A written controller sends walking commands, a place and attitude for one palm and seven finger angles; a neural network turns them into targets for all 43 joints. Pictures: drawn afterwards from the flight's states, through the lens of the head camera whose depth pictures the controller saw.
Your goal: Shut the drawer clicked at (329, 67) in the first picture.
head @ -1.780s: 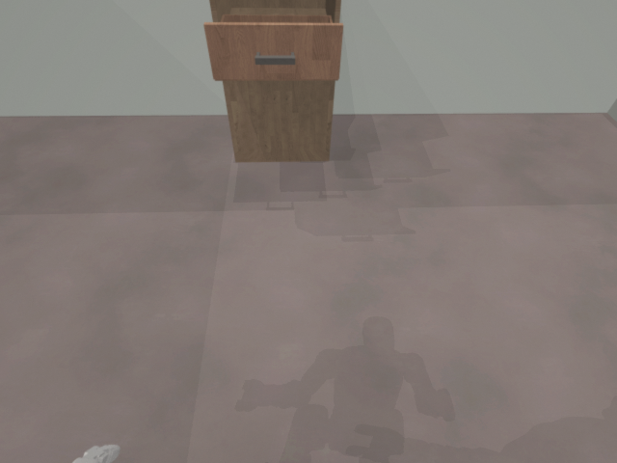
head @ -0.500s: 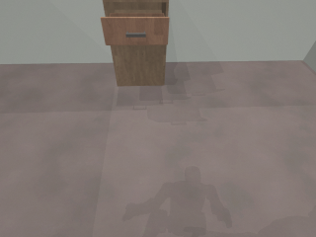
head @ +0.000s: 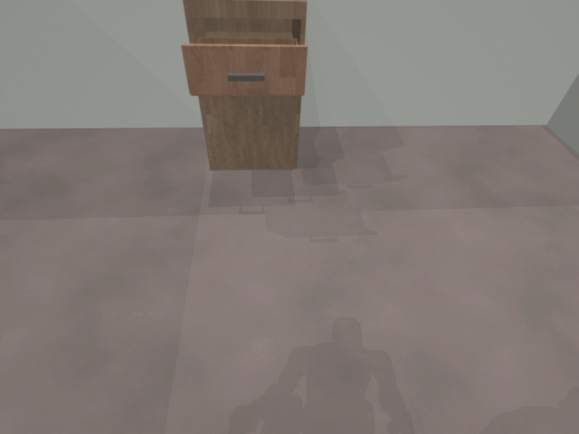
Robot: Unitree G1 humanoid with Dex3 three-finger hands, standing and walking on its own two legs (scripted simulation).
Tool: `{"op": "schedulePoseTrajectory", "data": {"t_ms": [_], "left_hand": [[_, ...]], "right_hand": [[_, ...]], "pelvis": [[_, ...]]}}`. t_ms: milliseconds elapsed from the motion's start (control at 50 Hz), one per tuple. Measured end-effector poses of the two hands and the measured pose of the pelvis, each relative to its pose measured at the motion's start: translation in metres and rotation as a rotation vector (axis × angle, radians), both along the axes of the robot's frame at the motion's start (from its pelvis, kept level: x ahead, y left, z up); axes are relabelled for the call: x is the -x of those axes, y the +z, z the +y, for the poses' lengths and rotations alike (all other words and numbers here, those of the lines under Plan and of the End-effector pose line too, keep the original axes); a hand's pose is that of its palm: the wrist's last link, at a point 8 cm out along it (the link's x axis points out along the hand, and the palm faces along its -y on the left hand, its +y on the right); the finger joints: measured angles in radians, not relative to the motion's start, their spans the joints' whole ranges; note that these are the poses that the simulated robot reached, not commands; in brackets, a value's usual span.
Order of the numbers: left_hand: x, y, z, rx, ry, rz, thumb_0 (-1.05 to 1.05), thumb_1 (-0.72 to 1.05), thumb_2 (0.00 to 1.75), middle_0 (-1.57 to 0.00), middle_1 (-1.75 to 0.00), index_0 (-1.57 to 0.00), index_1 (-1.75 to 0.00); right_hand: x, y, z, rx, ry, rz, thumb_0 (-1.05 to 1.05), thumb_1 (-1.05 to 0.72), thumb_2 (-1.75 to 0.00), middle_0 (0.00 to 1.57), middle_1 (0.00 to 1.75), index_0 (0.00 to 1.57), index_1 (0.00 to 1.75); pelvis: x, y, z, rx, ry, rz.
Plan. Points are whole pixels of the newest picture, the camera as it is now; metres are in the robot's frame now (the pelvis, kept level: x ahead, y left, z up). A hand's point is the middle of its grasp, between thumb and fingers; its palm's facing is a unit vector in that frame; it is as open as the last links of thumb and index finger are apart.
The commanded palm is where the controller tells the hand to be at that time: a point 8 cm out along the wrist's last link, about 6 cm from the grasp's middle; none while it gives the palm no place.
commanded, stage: walk to a spot facing it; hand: left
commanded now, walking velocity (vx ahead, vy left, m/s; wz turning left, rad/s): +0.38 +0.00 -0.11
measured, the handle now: (246, 74) +1.29 +0.24 -0.07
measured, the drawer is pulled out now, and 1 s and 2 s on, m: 0.30 0.30 0.30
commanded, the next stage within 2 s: turn to face it in 1.48 s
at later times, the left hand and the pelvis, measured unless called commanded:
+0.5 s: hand out of the picture +0.14 +0.13 -0.17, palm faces +0.02 -0.99 -0.13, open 7.4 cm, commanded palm none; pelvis +0.17 -0.02 +0.01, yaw -1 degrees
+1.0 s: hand (204, 279) +0.46 +0.21 -0.16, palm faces -0.03 -0.99 -0.15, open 7.4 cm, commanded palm none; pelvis +0.39 +0.03 +0.01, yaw -6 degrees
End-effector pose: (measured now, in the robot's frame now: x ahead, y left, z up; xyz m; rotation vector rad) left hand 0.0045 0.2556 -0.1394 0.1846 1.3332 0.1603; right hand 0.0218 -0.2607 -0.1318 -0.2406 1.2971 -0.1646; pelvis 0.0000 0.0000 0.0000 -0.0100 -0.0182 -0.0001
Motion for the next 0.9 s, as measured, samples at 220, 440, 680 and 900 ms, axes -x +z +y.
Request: {"op": "schedulePoseTrajectory", "data": {"t_ms": [220,440,680,900], "left_hand": [[-0.062,-0.009,-0.043,0.065,-0.045,0.082,0.01,0.91,0.90,-0.20,-0.30,-0.20,-0.30],[-0.128,-0.004,-0.070,0.073,0.018,0.021,0.00,0.91,0.90,-0.20,-0.30,-0.20,-0.30],[-0.180,-0.035,-0.035,0.141,0.088,0.209,0.00,0.91,0.90,-0.21,-0.30,-0.20,-0.30],[-0.371,-0.004,0.013,0.076,-0.006,-0.026,0.00,0.91,0.90,-0.20,-0.30,-0.19,-0.30]], "right_hand": [[0.057,-0.014,0.037,-0.107,-0.193,0.236,0.00,-0.91,-0.89,0.20,0.30,0.20,0.30],[-0.092,-0.006,0.006,-0.087,-0.138,0.122,0.01,-0.91,-0.89,0.20,0.30,0.20,0.30],[-0.355,0.007,0.044,-0.025,0.025,-0.283,0.00,-0.91,-0.89,0.20,0.30,0.19,0.30],[-0.345,0.017,0.060,-0.008,-0.131,-0.103,-0.02,-0.96,-0.89,0.20,0.30,0.20,0.30]], "pelvis": [[-0.066,-0.007,-0.015,-0.012,-0.055,0.011],[-0.146,0.003,-0.029,0.003,-0.017,0.015],[-0.263,-0.020,0.019,0.034,-0.034,-0.005],[-0.351,0.009,0.038,-0.004,-0.075,-0.001]]}}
